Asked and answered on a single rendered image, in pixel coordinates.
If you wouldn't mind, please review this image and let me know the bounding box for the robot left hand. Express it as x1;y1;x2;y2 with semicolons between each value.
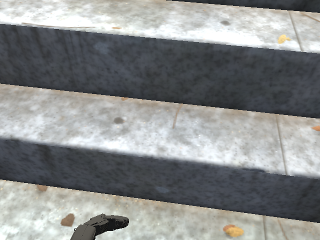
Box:
70;213;129;240

